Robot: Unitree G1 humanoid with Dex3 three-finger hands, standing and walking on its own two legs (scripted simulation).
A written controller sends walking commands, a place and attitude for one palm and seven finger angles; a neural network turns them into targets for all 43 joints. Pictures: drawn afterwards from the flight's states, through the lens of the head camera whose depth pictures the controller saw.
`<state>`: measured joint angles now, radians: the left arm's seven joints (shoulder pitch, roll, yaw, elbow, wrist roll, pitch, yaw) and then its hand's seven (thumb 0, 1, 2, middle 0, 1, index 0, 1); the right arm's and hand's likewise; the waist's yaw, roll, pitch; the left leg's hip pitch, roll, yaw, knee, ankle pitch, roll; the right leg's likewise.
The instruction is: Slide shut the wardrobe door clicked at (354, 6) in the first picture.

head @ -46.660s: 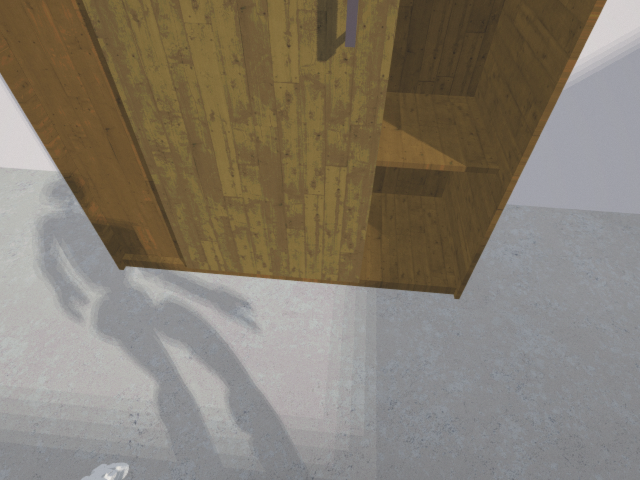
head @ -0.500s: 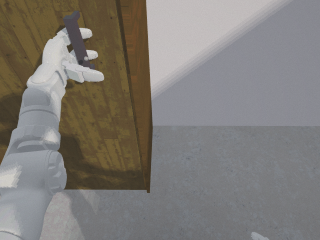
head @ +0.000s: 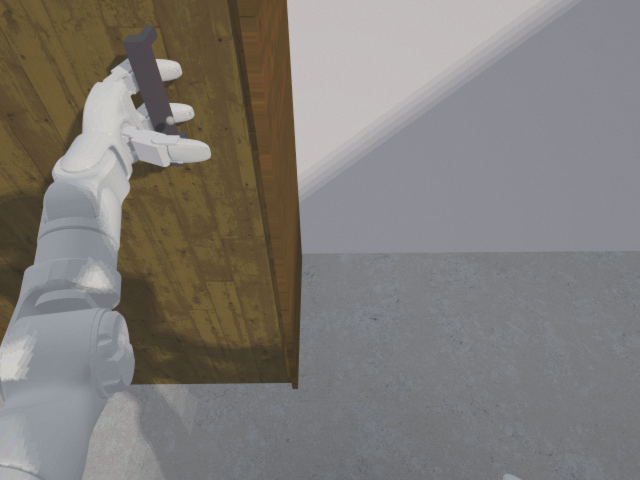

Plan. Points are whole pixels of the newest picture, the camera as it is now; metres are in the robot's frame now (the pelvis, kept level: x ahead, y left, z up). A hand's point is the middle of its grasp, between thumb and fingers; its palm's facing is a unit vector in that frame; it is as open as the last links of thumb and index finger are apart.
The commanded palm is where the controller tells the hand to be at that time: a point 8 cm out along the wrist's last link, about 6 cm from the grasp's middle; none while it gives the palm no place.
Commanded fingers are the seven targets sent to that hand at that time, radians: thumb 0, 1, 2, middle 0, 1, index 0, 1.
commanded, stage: grip the handle and tug to test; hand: left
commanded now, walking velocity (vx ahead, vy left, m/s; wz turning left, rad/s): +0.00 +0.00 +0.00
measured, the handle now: (163, 99) +0.51 +0.20 +0.24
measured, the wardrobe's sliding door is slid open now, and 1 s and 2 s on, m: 0.01 0.01 0.01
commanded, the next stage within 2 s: tug the door sideways, standing still in 1.26 s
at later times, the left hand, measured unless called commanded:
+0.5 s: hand (167, 118) +0.46 +0.18 +0.24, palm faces +0.03 -1.00 +0.00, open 6.2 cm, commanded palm +0.43 +0.23 +0.24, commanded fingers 0.00 0.90 0.90 -0.45 -1.40 -0.45 -1.40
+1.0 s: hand (170, 119) +0.46 +0.17 +0.24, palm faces +0.04 -1.00 -0.01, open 5.7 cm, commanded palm +0.42 +0.22 +0.24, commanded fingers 0.00 0.90 0.90 -0.45 -1.40 -0.45 -1.40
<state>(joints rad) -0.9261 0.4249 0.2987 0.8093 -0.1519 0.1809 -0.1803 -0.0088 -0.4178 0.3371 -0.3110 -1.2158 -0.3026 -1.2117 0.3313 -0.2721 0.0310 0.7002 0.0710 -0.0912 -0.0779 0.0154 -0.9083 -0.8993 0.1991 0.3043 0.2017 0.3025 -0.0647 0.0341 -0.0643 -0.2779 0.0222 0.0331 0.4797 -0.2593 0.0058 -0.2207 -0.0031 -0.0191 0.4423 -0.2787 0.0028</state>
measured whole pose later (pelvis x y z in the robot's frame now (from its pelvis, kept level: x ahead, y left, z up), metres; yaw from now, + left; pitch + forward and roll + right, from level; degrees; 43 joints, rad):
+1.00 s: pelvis +0.01 +0.00 +0.00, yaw +0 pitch +3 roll +0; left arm -0.87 0.40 0.28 0.68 -0.16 0.25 -0.15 0.01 0.74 0.82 -0.36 -1.39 -0.33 -1.37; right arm 0.29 -0.27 0.03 0.68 0.07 -0.06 -0.07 0.02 -0.91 -0.90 0.20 0.30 0.20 0.30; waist -0.05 0.04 -0.07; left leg -0.26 0.02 0.03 0.47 -0.27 0.00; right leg -0.20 -0.01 -0.02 0.43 -0.29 0.00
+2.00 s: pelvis +0.02 +0.02 +0.00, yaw +3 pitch +4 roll -1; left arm -0.90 0.27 0.11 0.58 -0.12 0.21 0.01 0.01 0.73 0.82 -0.36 -1.40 -0.29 -1.40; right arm 0.19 -0.21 0.05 0.72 0.03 -0.07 -0.05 0.01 -0.91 -0.90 0.20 0.30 0.20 0.30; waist 0.02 0.04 -0.06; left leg -0.28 -0.03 -0.03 0.51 -0.30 0.03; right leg -0.20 -0.04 -0.03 0.47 -0.32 0.02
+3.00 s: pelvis +0.15 -0.18 -0.01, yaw +10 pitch +1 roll +0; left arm -0.55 0.32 0.41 -0.06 -0.10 0.06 0.22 -0.03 0.73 0.84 -0.46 -1.40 -0.03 -1.31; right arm 0.01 -0.28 -0.03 0.60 0.08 -0.13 -0.03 0.01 -0.91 -0.90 0.20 0.30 0.20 0.30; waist 0.09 0.08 0.25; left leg -0.33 0.03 0.03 0.80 -0.51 -0.03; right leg -0.40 -0.06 -0.12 0.60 -0.19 -0.02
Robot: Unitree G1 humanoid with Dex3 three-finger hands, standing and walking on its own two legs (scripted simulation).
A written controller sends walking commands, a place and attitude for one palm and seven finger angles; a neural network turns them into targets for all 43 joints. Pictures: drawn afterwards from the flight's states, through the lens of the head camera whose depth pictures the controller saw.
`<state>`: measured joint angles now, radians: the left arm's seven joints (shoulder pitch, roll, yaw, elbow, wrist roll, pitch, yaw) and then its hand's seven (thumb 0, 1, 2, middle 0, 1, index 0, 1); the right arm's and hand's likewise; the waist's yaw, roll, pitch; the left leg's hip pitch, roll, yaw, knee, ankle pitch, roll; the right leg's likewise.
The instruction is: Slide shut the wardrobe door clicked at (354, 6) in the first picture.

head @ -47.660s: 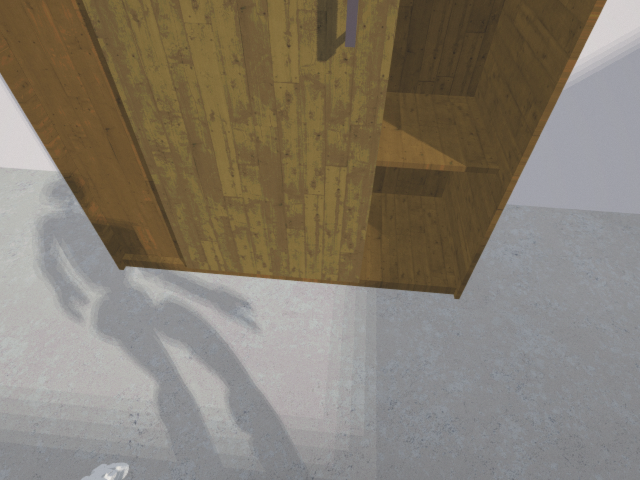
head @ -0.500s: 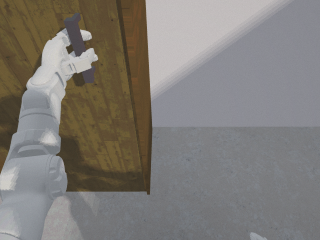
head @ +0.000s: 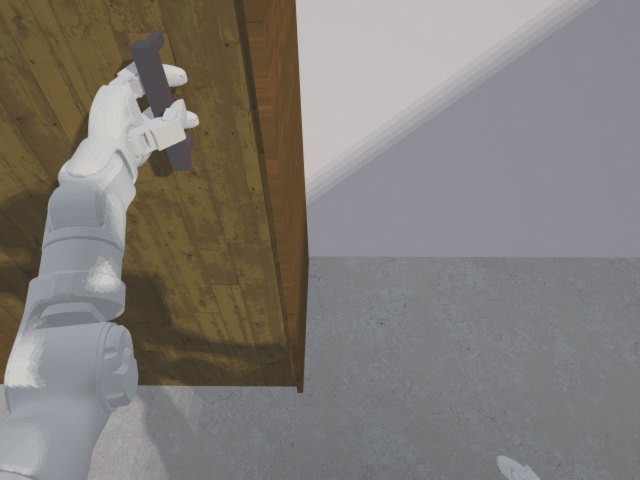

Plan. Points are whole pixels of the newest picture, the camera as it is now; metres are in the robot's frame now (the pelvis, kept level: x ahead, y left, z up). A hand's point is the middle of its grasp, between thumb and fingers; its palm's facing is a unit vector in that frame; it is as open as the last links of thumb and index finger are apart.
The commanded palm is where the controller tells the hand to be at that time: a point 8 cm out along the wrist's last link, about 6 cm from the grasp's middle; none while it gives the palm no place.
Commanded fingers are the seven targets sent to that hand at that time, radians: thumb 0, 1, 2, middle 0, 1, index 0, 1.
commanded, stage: grip the handle and tug to test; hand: left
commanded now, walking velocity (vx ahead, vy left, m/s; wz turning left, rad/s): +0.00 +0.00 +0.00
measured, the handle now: (169, 104) +0.51 +0.20 +0.24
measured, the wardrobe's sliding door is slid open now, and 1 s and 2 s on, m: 0.01 0.01 0.00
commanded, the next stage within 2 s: tug the door sideways, standing still in 0.26 s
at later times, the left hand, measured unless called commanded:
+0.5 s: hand (176, 126) +0.45 +0.17 +0.24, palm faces +0.02 -1.00 -0.01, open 6.0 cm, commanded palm +0.43 +0.21 +0.24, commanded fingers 0.00 0.90 0.90 -0.45 -1.40 -0.45 -1.40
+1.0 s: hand (179, 125) +0.45 +0.17 +0.24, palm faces +0.10 -0.99 -0.11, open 5.9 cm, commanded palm +0.43 +0.21 +0.24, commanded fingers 0.00 0.90 0.90 -0.45 -1.40 -0.45 -1.40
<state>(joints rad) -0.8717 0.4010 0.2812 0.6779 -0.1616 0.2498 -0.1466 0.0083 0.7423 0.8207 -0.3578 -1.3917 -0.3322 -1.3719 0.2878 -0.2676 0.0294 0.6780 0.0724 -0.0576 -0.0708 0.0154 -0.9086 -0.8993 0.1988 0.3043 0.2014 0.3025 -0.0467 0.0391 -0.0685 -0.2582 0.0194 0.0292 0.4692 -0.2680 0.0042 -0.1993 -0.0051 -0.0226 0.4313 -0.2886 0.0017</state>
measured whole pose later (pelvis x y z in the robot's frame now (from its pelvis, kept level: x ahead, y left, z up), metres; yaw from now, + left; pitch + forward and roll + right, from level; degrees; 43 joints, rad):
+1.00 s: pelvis +0.01 +0.02 +0.00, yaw +3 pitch +4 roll -1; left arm -0.90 0.27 0.11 0.58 -0.12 0.21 0.01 0.01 0.73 0.82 -0.36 -1.40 -0.29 -1.40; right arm 0.19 -0.21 0.05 0.72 0.03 -0.07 -0.05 0.01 -0.91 -0.90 0.20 0.30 0.20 0.30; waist 0.02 0.04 -0.06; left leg -0.28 -0.03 -0.03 0.51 -0.30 0.03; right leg -0.20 -0.04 -0.03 0.47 -0.32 0.02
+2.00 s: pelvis +0.14 -0.18 -0.01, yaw +10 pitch +1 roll +0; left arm -0.55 0.32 0.41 -0.06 -0.10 0.06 0.22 -0.03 0.73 0.84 -0.46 -1.40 -0.03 -1.31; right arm 0.01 -0.28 -0.03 0.60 0.08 -0.13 -0.03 0.01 -0.91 -0.90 0.20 0.30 0.20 0.30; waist 0.09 0.08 0.25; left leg -0.33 0.03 0.03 0.80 -0.51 -0.03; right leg -0.40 -0.06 -0.12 0.60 -0.19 -0.02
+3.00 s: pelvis +0.48 -0.06 -0.02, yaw +27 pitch +0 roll -6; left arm 0.70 0.26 0.21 -0.99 -0.09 -0.42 0.12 -0.12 0.56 0.82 -0.60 -1.57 -0.15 -1.24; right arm 0.12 -0.15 0.00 0.46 -0.03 -0.25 0.08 0.02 -0.91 -0.90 0.20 0.30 0.20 0.30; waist 0.21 0.00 0.04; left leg -0.04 0.24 0.18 0.66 -0.52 -0.08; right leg -0.65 0.05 -0.19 0.93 -0.35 0.03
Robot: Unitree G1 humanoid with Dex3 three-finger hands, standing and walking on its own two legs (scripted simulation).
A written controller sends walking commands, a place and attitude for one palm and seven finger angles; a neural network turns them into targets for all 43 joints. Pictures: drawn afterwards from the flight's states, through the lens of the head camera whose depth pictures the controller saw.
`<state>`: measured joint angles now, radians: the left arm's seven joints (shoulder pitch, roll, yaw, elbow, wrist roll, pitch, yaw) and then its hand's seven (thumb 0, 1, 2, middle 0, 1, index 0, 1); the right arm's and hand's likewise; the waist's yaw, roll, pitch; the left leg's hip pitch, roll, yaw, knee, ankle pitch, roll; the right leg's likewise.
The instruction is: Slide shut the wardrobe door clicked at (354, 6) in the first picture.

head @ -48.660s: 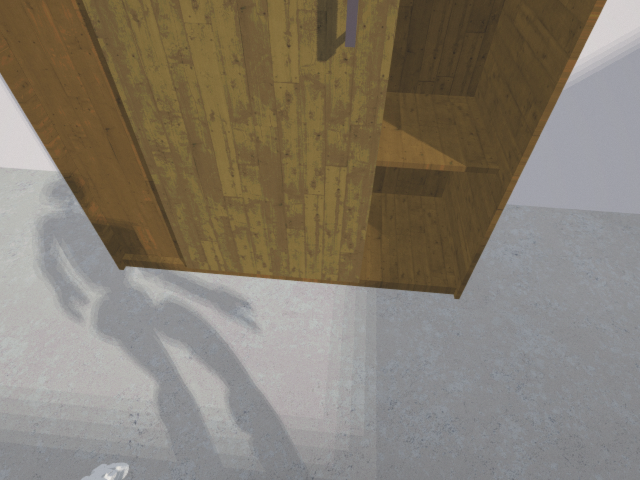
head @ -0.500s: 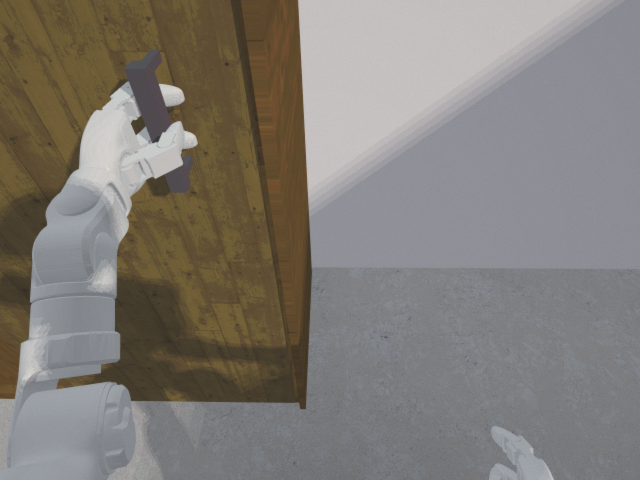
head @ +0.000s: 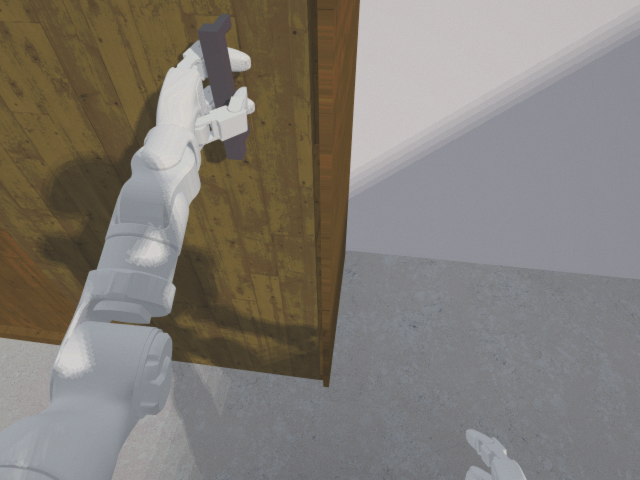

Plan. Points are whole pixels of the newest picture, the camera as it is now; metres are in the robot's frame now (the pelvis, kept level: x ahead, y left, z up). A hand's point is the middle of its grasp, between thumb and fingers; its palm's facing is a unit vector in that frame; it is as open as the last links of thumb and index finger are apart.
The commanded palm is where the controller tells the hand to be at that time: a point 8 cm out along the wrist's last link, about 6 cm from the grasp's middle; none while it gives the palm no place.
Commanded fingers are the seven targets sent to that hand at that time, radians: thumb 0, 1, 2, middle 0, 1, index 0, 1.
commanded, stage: step sideways, sliding the door along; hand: left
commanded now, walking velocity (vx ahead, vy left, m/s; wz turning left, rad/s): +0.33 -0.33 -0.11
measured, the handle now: (230, 91) +0.50 +0.15 +0.24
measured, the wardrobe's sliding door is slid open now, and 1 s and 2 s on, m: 0.01 0.00 0.01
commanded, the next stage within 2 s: none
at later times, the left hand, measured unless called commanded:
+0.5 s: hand (255, 113) +0.46 +0.12 +0.24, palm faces +0.32 -0.95 -0.06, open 6.4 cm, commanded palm +0.42 +0.10 +0.25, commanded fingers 0.00 0.90 0.90 -0.45 -1.40 -0.45 -1.40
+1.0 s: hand (265, 111) +0.48 +0.11 +0.23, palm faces +0.64 -0.76 -0.06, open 7.1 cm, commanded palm +0.42 +0.05 +0.22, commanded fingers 0.00 0.90 0.90 -0.45 -1.40 -0.45 -1.40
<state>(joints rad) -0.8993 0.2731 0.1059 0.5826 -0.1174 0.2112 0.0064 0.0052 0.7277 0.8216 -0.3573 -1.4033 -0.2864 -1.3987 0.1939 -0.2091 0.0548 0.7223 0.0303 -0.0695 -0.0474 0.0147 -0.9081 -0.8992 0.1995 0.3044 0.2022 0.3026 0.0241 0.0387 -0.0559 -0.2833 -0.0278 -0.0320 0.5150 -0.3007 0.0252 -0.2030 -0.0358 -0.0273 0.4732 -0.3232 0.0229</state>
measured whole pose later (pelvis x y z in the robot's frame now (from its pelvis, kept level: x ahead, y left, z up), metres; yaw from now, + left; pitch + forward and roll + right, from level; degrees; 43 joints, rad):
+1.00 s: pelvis +0.12 -0.20 -0.01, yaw +7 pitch +1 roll +0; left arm -0.55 0.32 0.41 -0.06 -0.10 0.06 0.22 -0.03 0.73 0.84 -0.46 -1.40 -0.03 -1.31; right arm 0.01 -0.28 -0.03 0.60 0.08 -0.13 -0.03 0.01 -0.91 -0.90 0.20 0.30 0.20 0.30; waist 0.09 0.08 0.25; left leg -0.33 0.03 0.03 0.80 -0.51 -0.03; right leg -0.40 -0.06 -0.12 0.60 -0.19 -0.02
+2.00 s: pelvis +0.47 -0.10 -0.02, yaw +23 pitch +0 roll -6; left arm 0.70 0.26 0.21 -0.99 -0.09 -0.42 0.12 -0.12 0.56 0.82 -0.60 -1.57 -0.15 -1.24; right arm 0.12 -0.15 0.00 0.46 -0.03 -0.25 0.08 0.02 -0.91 -0.90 0.20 0.30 0.20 0.30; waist 0.21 0.00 0.04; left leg -0.04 0.24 0.18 0.66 -0.52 -0.08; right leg -0.65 0.05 -0.19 0.93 -0.35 0.03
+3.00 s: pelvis +0.31 -0.15 +0.02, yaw +5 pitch -2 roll -7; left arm 0.31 0.21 0.33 -0.67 -0.06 -0.26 0.19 -0.07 0.63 0.75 -0.34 -1.60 -0.18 -1.26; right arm 0.16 -0.12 0.05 0.47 -0.01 -0.15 0.12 0.01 -0.90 -0.90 0.20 0.31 0.21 0.30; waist 0.14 0.02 0.10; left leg -0.14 0.33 0.31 0.48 -0.28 -0.07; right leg -0.51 0.05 -0.15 1.02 -0.44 0.06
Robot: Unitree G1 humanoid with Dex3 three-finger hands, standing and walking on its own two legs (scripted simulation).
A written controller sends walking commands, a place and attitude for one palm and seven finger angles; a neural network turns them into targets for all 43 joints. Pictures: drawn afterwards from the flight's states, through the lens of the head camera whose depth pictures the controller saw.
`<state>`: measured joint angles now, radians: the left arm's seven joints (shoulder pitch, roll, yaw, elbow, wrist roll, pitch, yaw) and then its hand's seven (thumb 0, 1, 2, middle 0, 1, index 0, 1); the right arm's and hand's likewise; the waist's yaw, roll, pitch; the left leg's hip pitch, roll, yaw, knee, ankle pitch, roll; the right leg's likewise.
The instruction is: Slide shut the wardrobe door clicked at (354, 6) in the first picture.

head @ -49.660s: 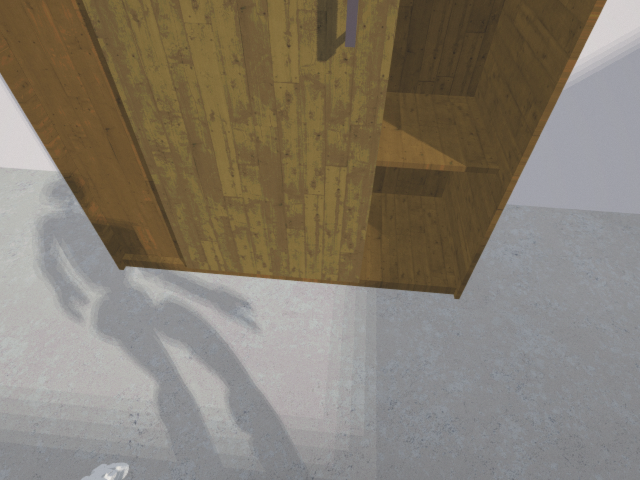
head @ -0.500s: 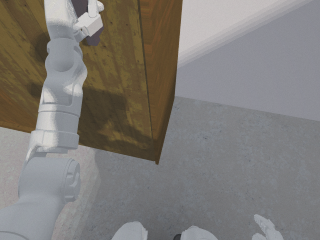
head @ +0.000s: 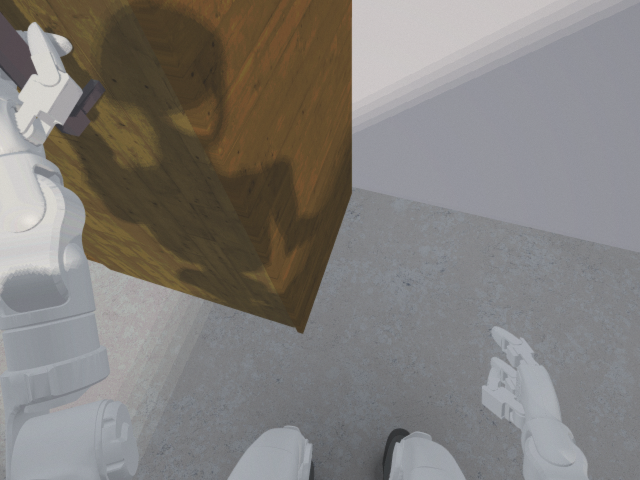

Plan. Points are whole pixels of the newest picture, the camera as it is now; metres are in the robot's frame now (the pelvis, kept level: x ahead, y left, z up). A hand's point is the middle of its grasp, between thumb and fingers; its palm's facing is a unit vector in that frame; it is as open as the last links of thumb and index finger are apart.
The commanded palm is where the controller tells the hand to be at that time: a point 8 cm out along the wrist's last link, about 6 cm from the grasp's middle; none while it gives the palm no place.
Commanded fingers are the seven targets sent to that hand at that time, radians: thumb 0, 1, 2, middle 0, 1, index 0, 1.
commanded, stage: step sideways, sliding the door along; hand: left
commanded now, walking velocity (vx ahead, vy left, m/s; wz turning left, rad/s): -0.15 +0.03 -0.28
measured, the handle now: (29, 41) +0.42 +0.30 +0.25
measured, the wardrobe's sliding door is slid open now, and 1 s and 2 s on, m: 0.00 0.01 0.00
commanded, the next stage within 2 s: stop walking and hold the door there in 1.82 s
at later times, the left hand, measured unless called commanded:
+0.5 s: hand (67, 77) +0.40 +0.26 +0.24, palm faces +0.64 -0.77 -0.01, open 7.4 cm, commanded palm +0.33 +0.17 +0.22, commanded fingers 0.00 0.90 0.90 -0.45 -1.40 -0.45 -1.40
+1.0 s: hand (48, 67) +0.41 +0.29 +0.24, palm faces +0.65 -0.74 -0.14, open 7.5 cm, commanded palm +0.35 +0.27 +0.23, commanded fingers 0.00 0.90 0.90 -0.45 -1.40 -0.45 -1.40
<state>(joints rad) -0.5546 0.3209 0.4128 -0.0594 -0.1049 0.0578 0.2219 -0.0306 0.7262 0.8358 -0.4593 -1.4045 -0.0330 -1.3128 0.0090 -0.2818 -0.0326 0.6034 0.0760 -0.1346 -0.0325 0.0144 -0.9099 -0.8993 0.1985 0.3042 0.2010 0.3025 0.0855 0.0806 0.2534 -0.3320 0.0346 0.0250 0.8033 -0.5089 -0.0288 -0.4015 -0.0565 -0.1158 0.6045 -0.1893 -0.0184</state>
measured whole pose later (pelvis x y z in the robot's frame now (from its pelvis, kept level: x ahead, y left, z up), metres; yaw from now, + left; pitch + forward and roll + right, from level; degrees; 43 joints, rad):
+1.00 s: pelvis +0.36 +0.06 -0.01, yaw +17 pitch +0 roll -6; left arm 0.70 0.26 0.21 -0.99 -0.09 -0.42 0.12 -0.12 0.56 0.82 -0.60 -1.57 -0.15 -1.24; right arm 0.12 -0.15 0.00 0.46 -0.03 -0.25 0.08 0.02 -0.91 -0.90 0.20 0.30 0.20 0.30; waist 0.21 0.00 0.04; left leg -0.04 0.24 0.18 0.66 -0.52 -0.08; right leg -0.65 0.05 -0.19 0.93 -0.35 0.03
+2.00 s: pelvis +0.20 +0.03 +0.03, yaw -2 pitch -2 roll -7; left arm 0.31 0.21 0.33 -0.67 -0.06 -0.26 0.19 -0.07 0.63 0.75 -0.34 -1.60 -0.18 -1.26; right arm 0.16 -0.12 0.05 0.47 -0.01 -0.15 0.12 0.01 -0.90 -0.90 0.20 0.31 0.21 0.30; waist 0.14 0.02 0.10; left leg -0.14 0.33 0.31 0.48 -0.28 -0.07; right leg -0.51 0.05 -0.15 1.02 -0.44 0.06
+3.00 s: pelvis +0.05 -0.07 +0.02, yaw -16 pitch -2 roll +3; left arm -0.12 0.62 0.76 0.52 -0.05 -0.28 0.13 -0.17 0.55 0.77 -0.46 -1.40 -0.30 -1.38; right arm 0.30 -0.33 -0.05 0.76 0.03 -0.10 -0.07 0.02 -0.91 -0.90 0.20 0.30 0.20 0.30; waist 0.03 0.03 0.00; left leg -0.50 0.03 0.03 0.90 -0.23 0.00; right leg -0.17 -0.04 -0.05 0.47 -0.27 -0.03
